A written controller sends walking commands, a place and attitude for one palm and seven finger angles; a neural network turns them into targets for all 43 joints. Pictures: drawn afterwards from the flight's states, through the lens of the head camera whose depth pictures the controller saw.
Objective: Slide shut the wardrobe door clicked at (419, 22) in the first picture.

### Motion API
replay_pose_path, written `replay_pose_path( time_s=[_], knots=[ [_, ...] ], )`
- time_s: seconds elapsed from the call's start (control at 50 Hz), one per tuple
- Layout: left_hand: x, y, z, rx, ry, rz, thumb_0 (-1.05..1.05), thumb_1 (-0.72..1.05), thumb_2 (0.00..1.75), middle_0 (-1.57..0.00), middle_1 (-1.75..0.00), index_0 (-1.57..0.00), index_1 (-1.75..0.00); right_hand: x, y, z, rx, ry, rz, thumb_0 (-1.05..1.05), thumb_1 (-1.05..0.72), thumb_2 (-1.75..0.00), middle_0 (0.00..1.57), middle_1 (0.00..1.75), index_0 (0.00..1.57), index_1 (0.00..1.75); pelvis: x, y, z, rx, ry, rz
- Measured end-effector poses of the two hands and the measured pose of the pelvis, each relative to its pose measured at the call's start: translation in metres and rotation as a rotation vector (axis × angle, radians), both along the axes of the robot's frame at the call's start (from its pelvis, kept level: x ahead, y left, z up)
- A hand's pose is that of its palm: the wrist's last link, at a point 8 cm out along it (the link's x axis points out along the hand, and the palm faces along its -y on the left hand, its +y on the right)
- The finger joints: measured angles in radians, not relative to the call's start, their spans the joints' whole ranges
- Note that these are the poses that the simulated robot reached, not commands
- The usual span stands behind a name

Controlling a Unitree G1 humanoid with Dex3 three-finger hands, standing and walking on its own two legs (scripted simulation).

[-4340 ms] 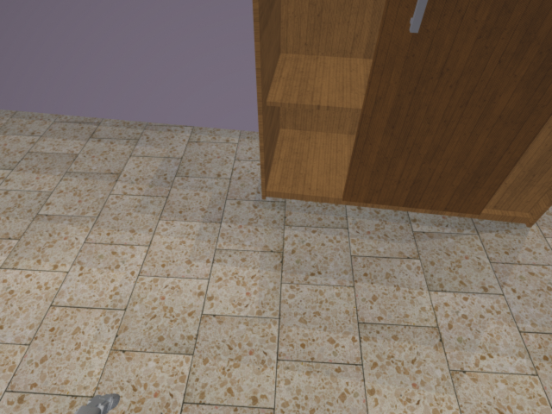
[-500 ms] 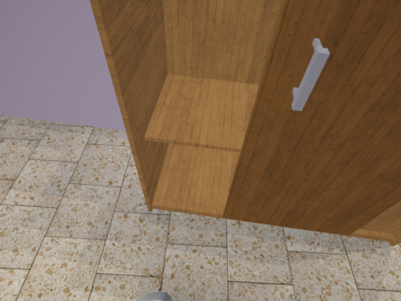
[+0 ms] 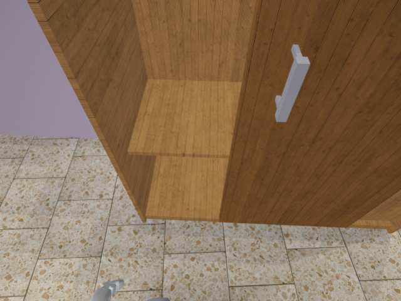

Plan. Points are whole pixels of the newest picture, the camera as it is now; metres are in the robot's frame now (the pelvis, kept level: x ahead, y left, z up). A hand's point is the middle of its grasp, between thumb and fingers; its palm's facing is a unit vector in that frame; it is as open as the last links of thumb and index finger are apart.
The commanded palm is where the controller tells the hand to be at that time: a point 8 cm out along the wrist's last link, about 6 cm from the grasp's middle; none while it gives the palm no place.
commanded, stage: come to a stop and stand still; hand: right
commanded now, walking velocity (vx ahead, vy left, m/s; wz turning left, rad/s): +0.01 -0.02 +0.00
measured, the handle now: (288, 85) +0.49 -0.16 +0.16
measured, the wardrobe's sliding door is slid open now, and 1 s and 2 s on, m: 0.37 0.37 0.37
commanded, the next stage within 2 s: look again from close up in 1.30 s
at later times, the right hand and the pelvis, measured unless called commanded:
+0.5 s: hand out of the picture +0.00 -0.15 -0.17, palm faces +0.06 +0.98 -0.20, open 7.3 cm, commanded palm none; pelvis -0.03 +0.03 +0.01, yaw -1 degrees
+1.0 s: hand out of the picture -0.06 -0.16 -0.17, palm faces +0.05 +0.98 -0.18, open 7.4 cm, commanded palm none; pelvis -0.04 +0.00 +0.00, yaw -1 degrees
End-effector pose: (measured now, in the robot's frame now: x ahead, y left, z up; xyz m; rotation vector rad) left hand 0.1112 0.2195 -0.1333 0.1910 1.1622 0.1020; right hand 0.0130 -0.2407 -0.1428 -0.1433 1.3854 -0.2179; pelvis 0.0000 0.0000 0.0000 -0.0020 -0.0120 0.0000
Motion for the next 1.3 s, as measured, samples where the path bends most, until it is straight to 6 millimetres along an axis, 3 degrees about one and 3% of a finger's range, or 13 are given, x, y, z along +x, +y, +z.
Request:
replay_pose_path(
  time_s=[0.12, 0.2, 0.3, 0.46, 0.62, 0.78, 0.9, 1.12, 1.3],
  knots=[
    [-0.019, 0.023, -0.018, -0.049, 0.016, 0.032, 0.01, 0.90, 0.90, -0.21, -0.30, -0.21, -0.30, -0.009, 0.012, 0.008, -0.062, -0.032, 0.018, 0.00, -0.91, -0.90, 0.20, 0.30, 0.20, 0.30, -0.009, 0.021, -0.008, -0.015, -0.011, -0.008],
    [-0.045, 0.037, -0.018, -0.044, 0.076, 0.056, 0.01, 0.91, 0.90, -0.20, -0.30, -0.20, -0.30, -0.014, 0.026, 0.013, -0.051, -0.038, 0.028, 0.01, -0.91, -0.90, 0.20, 0.30, 0.20, 0.30, -0.013, 0.028, -0.002, -0.014, -0.009, -0.014],
    [-0.086, 0.044, -0.017, -0.012, 0.148, 0.073, 0.01, 0.91, 0.90, -0.20, -0.30, -0.20, -0.30, -0.010, 0.040, 0.005, -0.003, -0.062, 0.035, 0.01, -0.90, -0.90, 0.20, 0.30, 0.20, 0.30, -0.019, 0.030, -0.003, 0.005, -0.003, -0.026],
    [-0.147, 0.035, -0.007, -0.003, 0.266, 0.067, 0.01, 0.91, 0.90, -0.20, -0.30, -0.20, -0.30, -0.014, 0.042, 0.003, 0.026, -0.081, 0.024, 0.01, -0.93, -0.90, 0.20, 0.30, 0.21, 0.30, -0.032, 0.032, 0.005, -0.001, -0.020, -0.023],
    [-0.175, 0.021, -0.007, -0.036, 0.295, 0.084, 0.01, 0.91, 0.90, -0.20, -0.30, -0.20, -0.30, -0.042, 0.042, 0.004, 0.034, -0.023, 0.022, 0.01, -0.92, -0.90, 0.20, 0.30, 0.20, 0.30, -0.039, 0.029, 0.007, -0.002, -0.016, -0.019],
    [-0.181, 0.010, -0.008, -0.050, 0.299, 0.090, 0.01, 0.91, 0.90, -0.20, -0.30, -0.20, -0.30, -0.073, 0.049, 0.002, 0.057, 0.045, 0.000, 0.01, -0.91, -0.90, 0.20, 0.30, 0.20, 0.30, -0.040, 0.024, 0.007, -0.003, -0.013, -0.015],
    [-0.167, 0.004, -0.016, -0.055, 0.227, 0.078, 0.01, 0.91, 0.90, -0.20, -0.30, -0.20, -0.30, -0.084, 0.046, -0.003, 0.058, 0.049, 0.025, 0.01, -0.91, -0.90, 0.20, 0.30, 0.20, 0.30, -0.043, 0.012, -0.001, 0.016, -0.005, -0.023],
    [-0.149, -0.011, -0.018, -0.055, 0.184, 0.044, 0.02, 0.92, 0.90, -0.20, -0.30, -0.20, -0.30, -0.058, 0.021, 0.002, 0.031, -0.024, 0.025, 0.01, -0.91, -0.90, 0.20, 0.30, 0.20, 0.30, -0.035, -0.004, 0.000, -0.003, -0.012, -0.021],
    [-0.143, -0.011, -0.014, -0.044, 0.195, 0.044, 0.01, 0.92, 0.90, -0.20, -0.30, -0.20, -0.30, -0.046, 0.015, 0.003, 0.029, -0.025, 0.036, 0.01, -0.91, -0.90, 0.20, 0.30, 0.20, 0.30, -0.030, -0.005, 0.001, -0.006, -0.009, -0.016]
  ],
)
